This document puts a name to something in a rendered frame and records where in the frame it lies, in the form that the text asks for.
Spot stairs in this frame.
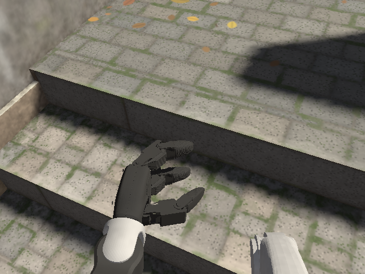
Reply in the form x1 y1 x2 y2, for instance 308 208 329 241
0 71 365 274

